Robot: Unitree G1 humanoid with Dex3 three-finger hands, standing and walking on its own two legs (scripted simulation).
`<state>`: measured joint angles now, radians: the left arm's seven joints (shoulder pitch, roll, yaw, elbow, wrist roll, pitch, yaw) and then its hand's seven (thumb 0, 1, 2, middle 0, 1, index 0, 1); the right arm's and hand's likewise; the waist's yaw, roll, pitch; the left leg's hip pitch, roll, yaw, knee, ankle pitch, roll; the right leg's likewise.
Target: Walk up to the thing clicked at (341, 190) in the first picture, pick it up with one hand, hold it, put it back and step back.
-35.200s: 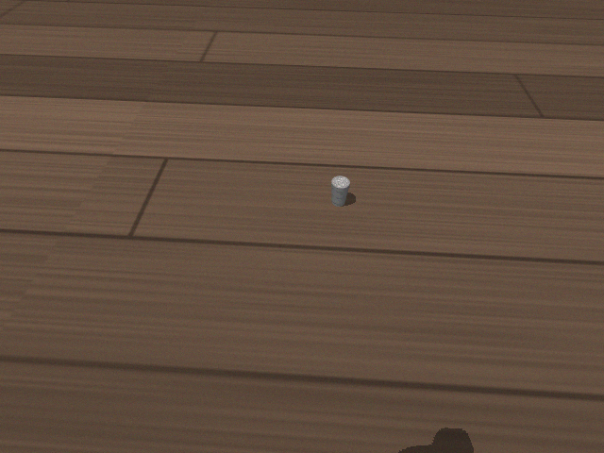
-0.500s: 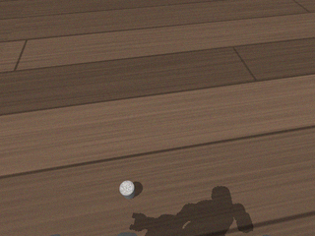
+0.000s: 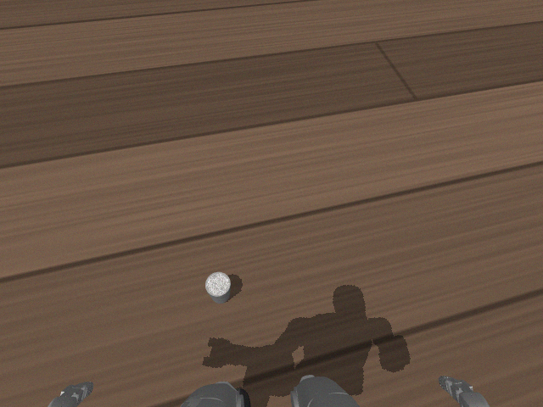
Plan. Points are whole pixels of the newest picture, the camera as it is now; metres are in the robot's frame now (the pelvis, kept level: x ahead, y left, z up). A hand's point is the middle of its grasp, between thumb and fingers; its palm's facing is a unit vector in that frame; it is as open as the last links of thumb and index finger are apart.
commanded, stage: step back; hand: left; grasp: from the side
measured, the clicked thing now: (219, 289) +0.48 +0.15 -0.70
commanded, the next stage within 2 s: none
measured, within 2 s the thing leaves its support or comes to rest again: neither
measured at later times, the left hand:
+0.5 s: hand out of the picture +0.00 +0.27 -0.15, palm faces +0.02 -0.93 -0.36, open 7.4 cm
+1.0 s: hand out of the picture -0.19 +0.23 -0.13, palm faces -0.05 -0.91 -0.41, open 7.4 cm
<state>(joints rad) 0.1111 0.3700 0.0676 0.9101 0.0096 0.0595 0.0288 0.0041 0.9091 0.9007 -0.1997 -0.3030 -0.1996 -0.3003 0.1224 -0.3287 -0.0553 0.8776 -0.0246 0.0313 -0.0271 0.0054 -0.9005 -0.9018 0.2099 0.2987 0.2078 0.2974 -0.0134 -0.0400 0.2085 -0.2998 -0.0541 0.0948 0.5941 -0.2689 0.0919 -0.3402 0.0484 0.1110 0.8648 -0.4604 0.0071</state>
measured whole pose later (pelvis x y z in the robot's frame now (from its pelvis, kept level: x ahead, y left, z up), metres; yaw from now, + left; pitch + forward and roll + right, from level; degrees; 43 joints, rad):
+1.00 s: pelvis -0.28 -0.03 +0.00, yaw -4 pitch -2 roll +2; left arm 0.21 0.35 0.08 0.82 0.04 0.06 -0.01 0.01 0.91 0.90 -0.20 -0.30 -0.20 -0.30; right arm 0.14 -0.41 -0.06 0.83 0.00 0.05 -0.03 0.01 -0.90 -0.90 0.21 0.30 0.21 0.30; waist 0.03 0.01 0.16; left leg -0.49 -0.07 -0.10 1.07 -0.51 0.00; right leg -0.31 0.00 0.08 0.66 -0.32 -0.02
